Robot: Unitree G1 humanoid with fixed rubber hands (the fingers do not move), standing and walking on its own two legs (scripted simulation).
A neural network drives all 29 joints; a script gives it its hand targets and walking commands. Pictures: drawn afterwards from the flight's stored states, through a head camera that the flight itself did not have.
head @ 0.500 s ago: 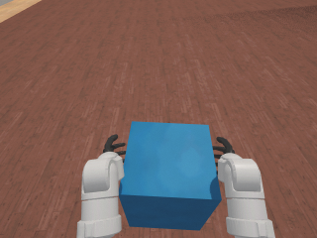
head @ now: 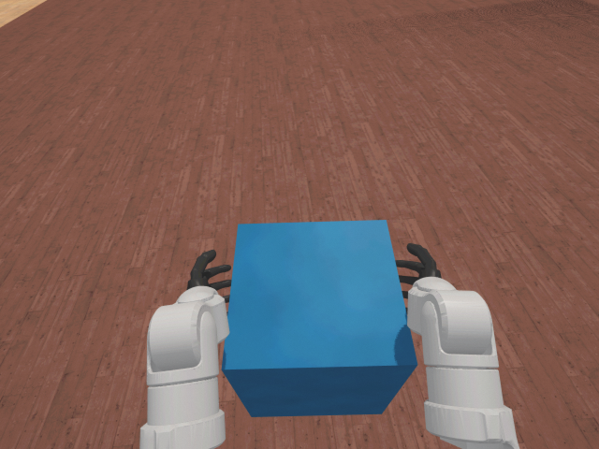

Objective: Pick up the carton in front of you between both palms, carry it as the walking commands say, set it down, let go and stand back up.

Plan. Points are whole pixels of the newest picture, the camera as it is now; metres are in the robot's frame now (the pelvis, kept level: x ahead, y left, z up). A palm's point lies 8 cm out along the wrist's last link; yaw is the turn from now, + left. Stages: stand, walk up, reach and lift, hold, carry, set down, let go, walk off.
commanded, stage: carry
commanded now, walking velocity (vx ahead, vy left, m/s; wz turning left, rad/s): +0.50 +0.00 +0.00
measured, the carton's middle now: (314, 325) +0.31 +0.01 -0.01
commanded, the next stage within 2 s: none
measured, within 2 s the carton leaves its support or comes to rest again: neither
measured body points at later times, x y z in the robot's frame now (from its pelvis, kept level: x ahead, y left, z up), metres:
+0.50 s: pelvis +0.31 +0.02 +0.00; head +0.30 +0.01 +0.45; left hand +0.59 +0.20 +0.09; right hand +0.62 -0.09 +0.08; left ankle +0.45 +0.17 -0.71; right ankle +0.21 -0.08 -0.74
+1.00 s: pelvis +0.59 +0.09 +0.01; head +0.60 +0.11 +0.46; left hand +0.90 +0.25 +0.10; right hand +0.90 -0.05 +0.11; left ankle +0.54 +0.16 -0.74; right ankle +0.73 -0.04 -0.69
